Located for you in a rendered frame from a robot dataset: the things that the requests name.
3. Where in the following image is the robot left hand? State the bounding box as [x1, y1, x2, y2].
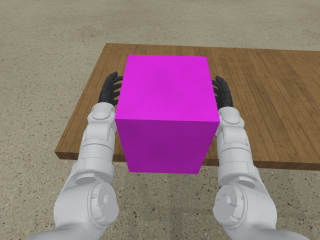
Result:
[98, 72, 124, 106]

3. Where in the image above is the carton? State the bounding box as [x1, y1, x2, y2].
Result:
[114, 54, 220, 174]

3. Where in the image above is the right robot upper arm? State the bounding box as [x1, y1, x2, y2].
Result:
[213, 182, 310, 240]

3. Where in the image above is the left robot forearm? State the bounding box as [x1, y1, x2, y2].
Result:
[53, 102, 117, 220]

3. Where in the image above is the robot right hand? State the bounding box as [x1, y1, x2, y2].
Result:
[211, 76, 234, 110]

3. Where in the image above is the table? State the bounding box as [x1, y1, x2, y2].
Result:
[54, 43, 320, 171]

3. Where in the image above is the right robot forearm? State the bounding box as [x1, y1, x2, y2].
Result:
[215, 106, 270, 196]

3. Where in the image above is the left robot upper arm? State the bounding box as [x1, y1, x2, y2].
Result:
[25, 180, 119, 240]

